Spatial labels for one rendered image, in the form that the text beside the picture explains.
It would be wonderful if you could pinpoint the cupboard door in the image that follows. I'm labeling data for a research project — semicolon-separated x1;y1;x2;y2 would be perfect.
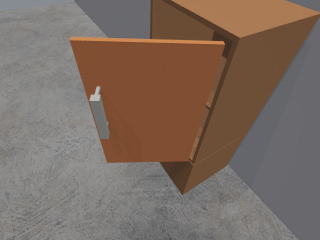
69;37;225;163

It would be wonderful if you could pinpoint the handle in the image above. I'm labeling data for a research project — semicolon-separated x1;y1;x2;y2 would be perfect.
89;86;110;139

